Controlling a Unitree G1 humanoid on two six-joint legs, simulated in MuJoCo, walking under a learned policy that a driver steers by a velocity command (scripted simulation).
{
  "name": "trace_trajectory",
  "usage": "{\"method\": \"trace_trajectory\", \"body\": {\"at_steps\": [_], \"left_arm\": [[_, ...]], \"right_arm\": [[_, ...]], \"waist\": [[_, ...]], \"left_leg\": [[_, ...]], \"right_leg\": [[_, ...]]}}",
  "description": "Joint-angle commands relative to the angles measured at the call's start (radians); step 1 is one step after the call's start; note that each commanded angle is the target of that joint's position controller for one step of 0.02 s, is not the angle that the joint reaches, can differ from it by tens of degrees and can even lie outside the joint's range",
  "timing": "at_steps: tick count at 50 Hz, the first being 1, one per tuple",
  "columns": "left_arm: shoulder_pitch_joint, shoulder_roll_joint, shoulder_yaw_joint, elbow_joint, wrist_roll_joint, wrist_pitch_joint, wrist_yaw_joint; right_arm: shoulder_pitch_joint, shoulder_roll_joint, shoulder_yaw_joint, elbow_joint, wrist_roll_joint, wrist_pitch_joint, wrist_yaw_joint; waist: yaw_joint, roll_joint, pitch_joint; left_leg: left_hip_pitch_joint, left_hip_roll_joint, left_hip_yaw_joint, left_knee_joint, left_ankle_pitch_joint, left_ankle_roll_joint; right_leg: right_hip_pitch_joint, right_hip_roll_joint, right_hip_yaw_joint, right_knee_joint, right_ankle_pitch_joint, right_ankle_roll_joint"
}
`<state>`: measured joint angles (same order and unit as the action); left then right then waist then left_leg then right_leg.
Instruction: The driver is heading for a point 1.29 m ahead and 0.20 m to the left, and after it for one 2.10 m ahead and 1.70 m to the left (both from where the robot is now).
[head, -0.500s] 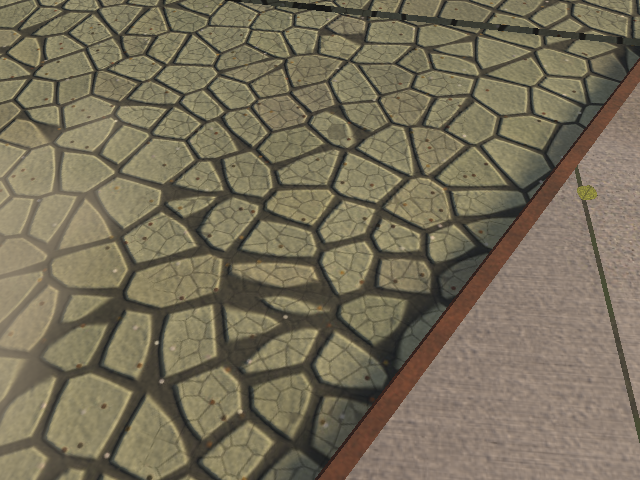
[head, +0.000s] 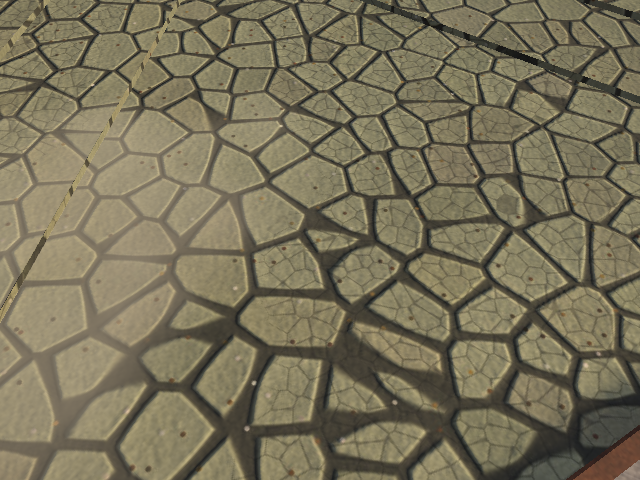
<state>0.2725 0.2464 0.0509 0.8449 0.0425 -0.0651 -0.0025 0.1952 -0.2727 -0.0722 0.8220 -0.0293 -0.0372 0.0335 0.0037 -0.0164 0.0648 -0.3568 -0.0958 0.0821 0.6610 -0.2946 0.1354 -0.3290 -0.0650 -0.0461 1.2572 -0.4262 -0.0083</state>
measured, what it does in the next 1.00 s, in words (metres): goes down, turning left: right foot 0.09 m lower, then left foot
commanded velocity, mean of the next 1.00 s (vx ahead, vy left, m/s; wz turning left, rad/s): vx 0.50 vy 0.00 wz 0.36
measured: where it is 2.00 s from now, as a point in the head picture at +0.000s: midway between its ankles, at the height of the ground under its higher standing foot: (233, 275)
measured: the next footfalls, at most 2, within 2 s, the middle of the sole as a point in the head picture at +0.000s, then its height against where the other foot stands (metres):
right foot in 0.46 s outside the picture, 0.09 m lower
left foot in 0.92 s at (230, 427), level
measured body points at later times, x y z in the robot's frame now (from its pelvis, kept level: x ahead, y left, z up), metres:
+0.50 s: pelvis +0.32 -0.03 -0.08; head +0.34 -0.02 +0.37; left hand +0.52 +0.24 -0.14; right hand +0.28 -0.30 -0.21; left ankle +0.05 +0.04 -0.68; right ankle +0.45 -0.11 -0.82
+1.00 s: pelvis +0.55 +0.09 -0.08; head +0.56 +0.12 +0.37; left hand +0.46 +0.36 -0.23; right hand +0.82 -0.06 -0.16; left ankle +0.58 +0.21 -0.81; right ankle +0.49 -0.09 -0.74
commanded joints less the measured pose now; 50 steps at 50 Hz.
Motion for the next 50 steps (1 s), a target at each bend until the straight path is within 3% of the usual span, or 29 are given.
{"method": "trace_trajectory", "body": {"at_steps": [1,5,6,7,9,10,12,14,17,18,19,21,23,24,25,26,27,28,29,31,34,37,42,45,46,47,48,49,50], "left_arm": [[-0.038,0.132,0.030,-0.114,-0.012,-0.018,0.001],[-0.088,0.101,0.018,-0.120,-0.005,0.051,-0.007],[-0.078,-0.007,-0.032,-0.124,0.075,0.023,-0.024],[-0.111,0.014,-0.033,-0.124,0.076,0.022,-0.023],[-0.201,0.045,-0.044,-0.150,0.058,0.022,-0.017],[-0.216,0.046,-0.052,-0.155,0.056,0.019,-0.019],[-0.273,0.046,-0.060,-0.170,0.045,0.004,-0.018],[-0.363,0.030,-0.076,-0.189,0.047,-0.007,-0.024],[-0.449,0.004,-0.097,-0.226,0.045,-0.004,-0.030],[-0.476,0.143,-0.021,-0.246,-0.097,-0.061,-0.021],[-0.453,0.139,-0.020,-0.240,-0.111,-0.084,-0.020],[-0.356,0.115,-0.012,-0.213,-0.078,-0.109,-0.022],[-0.018,0.108,0.007,-0.112,-0.059,-0.106,-0.029],[0.183,0.129,0.011,-0.049,-0.051,-0.093,-0.036],[0.270,0.164,0.022,-0.023,-0.059,-0.076,-0.040],[0.290,0.244,0.057,0.011,-0.092,-0.057,-0.040],[0.211,0.182,0.052,0.002,-0.077,-0.041,-0.022],[0.038,0.102,0.018,-0.054,-0.052,-0.044,-0.011],[-0.058,0.100,0.007,-0.062,-0.025,-0.055,-0.011],[-0.089,0.085,0.005,-0.029,-0.035,-0.064,-0.011],[-0.053,0.115,0.017,-0.007,-0.033,-0.053,-0.002],[-0.009,0.156,0.033,0.004,-0.059,-0.040,0.010],[0.078,0.180,0.043,0.041,-0.083,-0.022,0.007],[0.089,0.180,0.036,0.053,-0.074,-0.007,0.003],[0.077,0.142,0.020,0.038,-0.059,-0.010,0.003],[0.146,0.050,-0.014,0.007,-0.045,-0.035,-0.002],[0.124,0.101,-0.001,0.016,-0.052,-0.056,-0.006],[0.053,0.168,0.018,-0.004,-0.073,-0.064,-0.009],[-0.002,0.161,0.018,-0.013,-0.072,-0.059,-0.005]], "right_arm": [[0.110,-0.160,-0.037,-0.009,0.038,-0.035,-0.016],[0.142,-0.159,-0.029,-0.018,0.036,-0.028,-0.020],[0.265,0.043,0.031,0.046,-0.070,-0.112,0.032],[0.275,0.015,0.020,0.062,-0.070,-0.133,0.055],[0.210,-0.084,0.002,0.025,-0.061,-0.135,0.067],[0.206,-0.087,0.007,0.012,-0.056,-0.132,0.064],[0.324,-0.030,0.030,0.058,-0.063,-0.123,0.046],[0.422,-0.014,0.036,0.090,-0.051,-0.111,0.033],[0.448,-0.059,0.032,0.107,-0.048,-0.082,0.059],[0.325,-0.094,-0.003,0.055,0.121,-0.057,-0.019],[0.319,-0.113,0.000,0.071,0.120,-0.038,-0.055],[0.348,-0.061,0.002,0.108,0.079,-0.008,-0.080],[0.317,-0.034,0.010,0.104,0.044,0.000,-0.068],[0.397,0.064,0.031,0.114,0.038,-0.010,-0.053],[0.571,0.061,0.043,0.127,0.077,-0.022,-0.054],[0.550,0.027,0.049,0.076,0.104,-0.034,-0.045],[0.373,-0.018,0.039,0.037,0.125,-0.036,-0.055],[0.153,-0.114,0.006,-0.011,0.103,-0.035,-0.073],[0.136,-0.087,0.004,-0.023,0.082,-0.029,-0.078],[0.174,-0.020,0.006,-0.021,0.044,-0.022,-0.073],[0.117,0.011,0.015,-0.043,0.026,-0.036,-0.063],[-0.008,0.029,0.032,-0.075,0.032,-0.043,-0.044],[-0.178,-0.035,0.024,-0.149,0.044,-0.044,-0.025],[-0.053,-0.094,-0.007,-0.128,0.043,-0.049,-0.025],[0.132,-0.164,-0.035,-0.086,0.035,-0.049,-0.034],[0.263,-0.286,-0.066,-0.063,0.030,-0.041,-0.037],[0.329,-0.223,-0.051,-0.045,0.040,-0.039,-0.029],[0.245,-0.178,-0.032,-0.060,0.038,-0.040,-0.028],[0.157,-0.147,-0.022,-0.082,0.034,-0.039,-0.028]], "waist": [[0.014,0.032,-0.018],[0.010,-0.007,-0.019],[0.006,0.109,-0.115],[-0.009,0.087,-0.033],[-0.018,0.055,-0.040],[-0.022,0.040,-0.043],[-0.066,0.041,-0.022],[-0.130,0.027,0.009],[-0.151,0.053,0.041],[-0.143,0.011,0.079],[-0.117,0.038,0.066],[-0.105,0.073,-0.001],[0.041,0.081,-0.212],[0.076,-0.061,-0.337],[0.066,-0.240,-0.478],[0.076,-0.317,-0.502],[0.097,-0.156,-0.368],[0.088,0.046,-0.151],[0.025,0.031,-0.085],[-0.051,-0.046,-0.006],[-0.043,-0.061,-0.050],[-0.003,-0.054,-0.076],[0.041,-0.036,-0.036],[-0.041,-0.032,-0.116],[-0.120,0.022,-0.230],[-0.127,0.258,-0.364],[-0.151,0.277,-0.430],[-0.129,0.202,-0.292],[-0.100,0.142,-0.211]], "left_leg": [[0.266,0.309,-0.498,-0.407,0.275,0.178],[0.189,0.226,-0.356,-0.465,0.530,0.159],[0.267,0.201,-0.350,-0.413,0.286,0.148],[0.256,0.197,-0.344,-0.413,0.219,0.138],[0.177,0.189,-0.363,-0.402,0.160,0.135],[0.135,0.179,-0.355,-0.382,0.180,0.134],[0.259,0.197,-0.410,-0.300,0.193,0.155],[0.288,0.151,-0.402,-0.231,0.131,0.147],[0.073,0.135,-0.460,-0.200,0.020,0.147],[0.113,0.159,-0.565,-0.145,0.138,0.078],[0.198,0.163,-0.557,-0.089,0.202,0.060],[0.319,0.116,-0.507,0.108,0.244,0.021],[0.158,0.041,-0.404,0.450,0.205,-0.028],[-0.215,-0.035,-0.353,0.752,-0.380,-0.061],[-0.398,-0.044,-0.366,1.049,-0.508,-0.104],[-0.569,0.045,-0.324,1.135,-0.388,-0.120],[-0.669,0.099,-0.247,1.110,-0.240,-0.123],[-0.607,0.124,-0.207,0.938,-0.078,-0.113],[-0.516,0.143,-0.230,0.885,-0.032,-0.121],[-0.389,0.210,-0.250,0.680,0.000,-0.131],[-0.272,0.222,-0.166,0.354,0.119,-0.153],[-0.155,0.188,-0.130,0.091,0.294,-0.145],[-0.167,0.158,-0.116,-0.083,0.254,-0.106],[0.083,0.111,-0.068,-0.168,0.166,-0.054],[0.347,0.204,-0.173,-0.154,0.198,0.003],[0.711,0.456,-0.577,-0.208,0.137,0.161],[0.754,0.495,-0.807,-0.315,0.057,0.210],[0.647,0.467,-0.686,-0.331,0.028,0.166],[0.505,0.421,-0.563,-0.351,0.064,0.133]], "right_leg": [[-0.368,-0.066,0.084,-0.041,0.127,0.004],[-0.257,-0.051,0.054,-0.252,0.194,0.054],[-0.287,-0.050,0.173,-0.252,0.330,0.041],[-0.371,-0.044,0.151,-0.300,0.378,0.033],[-0.342,-0.027,0.120,-0.351,0.450,0.033],[-0.311,-0.026,0.106,-0.373,0.501,0.034],[-0.433,-0.038,0.151,-0.473,0.587,0.058],[-0.450,-0.025,0.121,-0.674,0.688,0.062],[-0.182,0.027,0.043,-0.809,0.667,0.053],[-0.189,0.074,0.150,-0.847,0.645,0.028],[-0.221,0.067,0.171,-0.901,0.651,0.019],[-0.149,0.026,0.182,-1.010,0.786,-0.020],[0.336,-0.010,0.150,-0.892,0.898,-0.037],[0.761,-0.158,0.240,-0.604,1.087,-0.079],[0.935,-0.339,0.530,-0.577,0.942,-0.218],[0.941,-0.440,0.771,-0.729,0.374,-0.354],[0.777,-0.407,0.809,-0.912,-0.127,-0.350],[0.475,-0.322,0.671,-1.010,-0.071,-0.279],[0.264,-0.310,0.632,-1.033,0.055,-0.297],[0.030,-0.205,0.448,-1.065,0.207,-0.250],[-0.021,-0.136,0.254,-1.076,0.479,-0.235],[-0.018,-0.116,0.177,-1.083,0.482,-0.210],[0.153,-0.173,0.210,-1.048,0.362,-0.176],[0.167,-0.128,0.157,-0.850,0.555,-0.122],[0.042,-0.066,0.090,-0.590,0.560,-0.081],[-0.343,0.076,-0.017,-0.179,0.216,-0.003],[-0.489,0.087,0.112,-0.033,-0.140,-0.008],[-0.569,0.028,0.124,0.019,-0.085,-0.021],[-0.545,-0.017,0.100,-0.021,0.005,-0.025]]}}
